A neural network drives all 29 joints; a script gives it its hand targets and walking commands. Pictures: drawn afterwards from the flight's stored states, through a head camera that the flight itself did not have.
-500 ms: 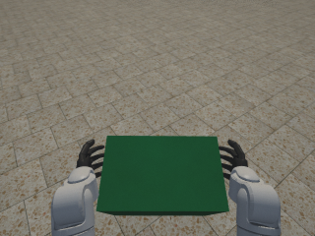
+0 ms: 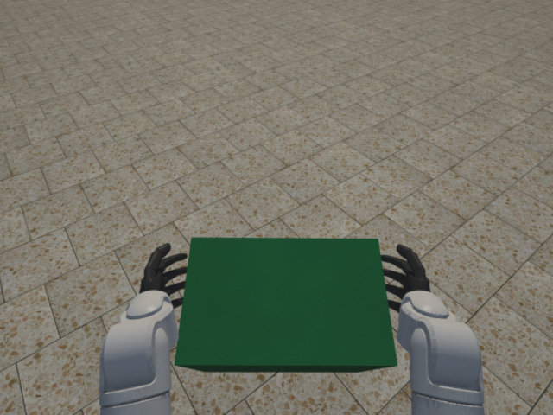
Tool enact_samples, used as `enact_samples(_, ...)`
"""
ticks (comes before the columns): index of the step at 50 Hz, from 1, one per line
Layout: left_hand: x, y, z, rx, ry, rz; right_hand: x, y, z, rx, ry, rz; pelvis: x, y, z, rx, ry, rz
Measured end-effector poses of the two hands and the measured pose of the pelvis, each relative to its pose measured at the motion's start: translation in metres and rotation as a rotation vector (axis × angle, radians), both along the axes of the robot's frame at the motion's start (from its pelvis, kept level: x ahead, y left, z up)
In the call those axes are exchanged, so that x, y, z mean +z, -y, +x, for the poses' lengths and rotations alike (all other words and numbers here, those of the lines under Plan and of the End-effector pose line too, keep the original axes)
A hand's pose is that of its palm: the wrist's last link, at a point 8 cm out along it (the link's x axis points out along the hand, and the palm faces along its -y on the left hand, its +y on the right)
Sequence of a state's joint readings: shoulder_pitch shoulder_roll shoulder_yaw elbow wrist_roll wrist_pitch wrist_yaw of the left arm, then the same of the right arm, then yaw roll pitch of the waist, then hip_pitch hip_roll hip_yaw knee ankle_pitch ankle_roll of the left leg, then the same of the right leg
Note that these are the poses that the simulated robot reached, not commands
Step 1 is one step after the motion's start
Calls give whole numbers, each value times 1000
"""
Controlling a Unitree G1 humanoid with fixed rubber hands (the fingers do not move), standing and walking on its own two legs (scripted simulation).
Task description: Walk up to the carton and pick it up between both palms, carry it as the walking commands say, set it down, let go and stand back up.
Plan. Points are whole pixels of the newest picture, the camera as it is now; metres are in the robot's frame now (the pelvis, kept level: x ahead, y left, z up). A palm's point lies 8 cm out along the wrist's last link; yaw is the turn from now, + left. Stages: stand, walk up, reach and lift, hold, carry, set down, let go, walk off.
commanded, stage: carry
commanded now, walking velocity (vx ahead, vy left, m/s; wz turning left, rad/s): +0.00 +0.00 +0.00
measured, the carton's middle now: (283, 311) +0.29 +0.00 -0.01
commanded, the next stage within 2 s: hold in 1.58 s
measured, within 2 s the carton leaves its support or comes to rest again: neither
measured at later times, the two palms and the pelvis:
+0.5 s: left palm (189, 295) +0.28 +0.14 +0.05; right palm (426, 291) +0.29 -0.20 +0.05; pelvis +0.02 -0.04 -0.01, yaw +0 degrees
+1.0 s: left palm (182, 296) +0.28 +0.15 +0.05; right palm (422, 293) +0.28 -0.19 +0.06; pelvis +0.01 -0.03 -0.01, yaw +0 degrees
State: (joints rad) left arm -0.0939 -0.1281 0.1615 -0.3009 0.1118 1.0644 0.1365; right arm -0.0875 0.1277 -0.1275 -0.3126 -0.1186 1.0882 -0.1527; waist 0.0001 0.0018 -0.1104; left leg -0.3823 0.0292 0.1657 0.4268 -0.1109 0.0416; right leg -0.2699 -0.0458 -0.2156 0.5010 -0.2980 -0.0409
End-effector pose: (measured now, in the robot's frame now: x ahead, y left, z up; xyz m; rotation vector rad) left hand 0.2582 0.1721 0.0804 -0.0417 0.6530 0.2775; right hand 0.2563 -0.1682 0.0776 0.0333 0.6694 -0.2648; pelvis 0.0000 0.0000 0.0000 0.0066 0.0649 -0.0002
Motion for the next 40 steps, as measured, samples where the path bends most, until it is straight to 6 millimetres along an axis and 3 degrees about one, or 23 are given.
enact_samples(9,-12,23,16,-9,-10,21,-14,23,16,1,-7,7,-5,21,13,-2,-7,7)
enact_samples(18,-22,33,21,-1,-13,18,-23,33,26,13,-8,4,-9,34,18,-2,-6,10)
enact_samples(40,-28,30,22,0,5,-3,-24,30,26,14,13,-11,-9,32,14,-4,9,2)
